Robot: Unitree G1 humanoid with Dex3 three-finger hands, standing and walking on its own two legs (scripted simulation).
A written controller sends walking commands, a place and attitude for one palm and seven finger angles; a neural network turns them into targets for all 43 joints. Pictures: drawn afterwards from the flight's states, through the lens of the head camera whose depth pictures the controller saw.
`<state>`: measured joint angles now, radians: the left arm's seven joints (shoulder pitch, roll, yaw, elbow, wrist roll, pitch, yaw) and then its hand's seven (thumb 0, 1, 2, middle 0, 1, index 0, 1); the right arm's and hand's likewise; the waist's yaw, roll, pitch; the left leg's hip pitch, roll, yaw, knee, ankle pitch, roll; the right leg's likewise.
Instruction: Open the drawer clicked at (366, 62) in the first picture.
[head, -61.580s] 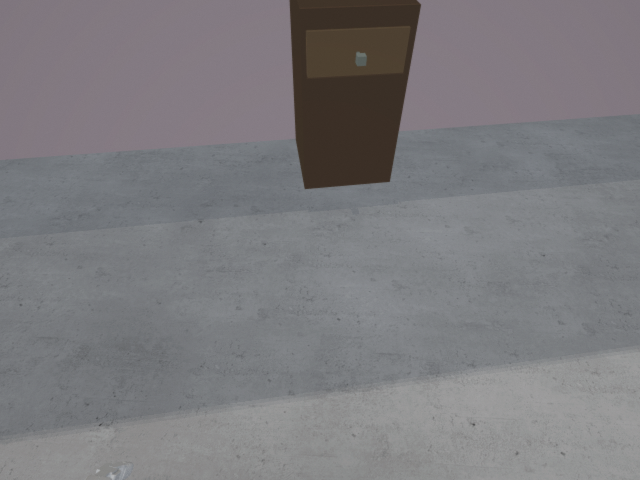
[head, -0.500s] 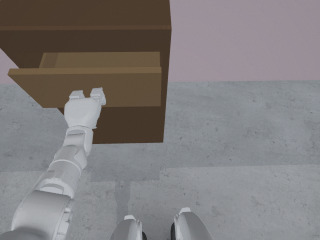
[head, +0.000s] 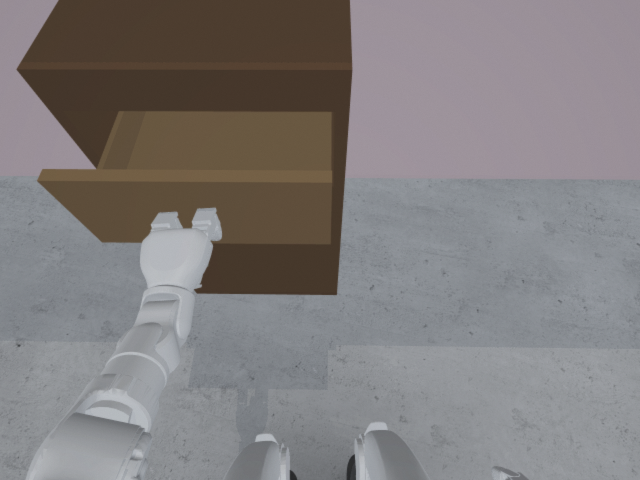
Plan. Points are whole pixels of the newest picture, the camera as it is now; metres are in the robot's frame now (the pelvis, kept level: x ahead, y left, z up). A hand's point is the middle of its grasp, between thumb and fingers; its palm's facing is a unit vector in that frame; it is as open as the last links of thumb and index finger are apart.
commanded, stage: pull the drawer open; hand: left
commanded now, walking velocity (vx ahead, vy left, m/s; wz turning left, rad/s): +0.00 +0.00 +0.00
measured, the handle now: (197, 239) +0.45 +0.18 -0.04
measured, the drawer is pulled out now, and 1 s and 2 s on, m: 0.12 0.24 0.30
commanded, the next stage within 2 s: open the thumb to release the handle in 1.60 s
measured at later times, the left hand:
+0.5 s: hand (184, 306) +0.35 +0.19 -0.06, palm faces -0.04 -0.04 -1.00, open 6.8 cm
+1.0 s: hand (176, 353) +0.29 +0.19 -0.06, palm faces -0.04 -0.05 -1.00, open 6.8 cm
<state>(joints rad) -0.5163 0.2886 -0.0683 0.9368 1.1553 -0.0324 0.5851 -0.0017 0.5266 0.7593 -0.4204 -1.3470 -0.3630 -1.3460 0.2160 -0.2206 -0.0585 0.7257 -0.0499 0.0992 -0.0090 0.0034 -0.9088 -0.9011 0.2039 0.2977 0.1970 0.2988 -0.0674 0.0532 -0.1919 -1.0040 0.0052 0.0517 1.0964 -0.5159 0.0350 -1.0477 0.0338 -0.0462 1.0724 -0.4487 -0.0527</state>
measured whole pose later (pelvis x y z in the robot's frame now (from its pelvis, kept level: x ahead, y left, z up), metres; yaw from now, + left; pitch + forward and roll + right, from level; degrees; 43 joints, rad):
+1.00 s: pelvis +0.01 +0.00 +0.01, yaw +0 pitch +19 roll +0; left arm 0.01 0.24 -0.17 0.49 1.18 0.02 0.63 0.01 0.53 0.76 -0.42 -1.35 -0.37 -1.34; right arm 0.13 -0.22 -0.05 0.65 -0.04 0.09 -0.02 0.01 -0.91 -0.90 0.20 0.30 0.20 0.30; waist 0.00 0.04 -0.19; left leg -0.87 0.00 0.06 1.07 -0.53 0.04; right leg -0.93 0.03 -0.03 1.06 -0.47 -0.05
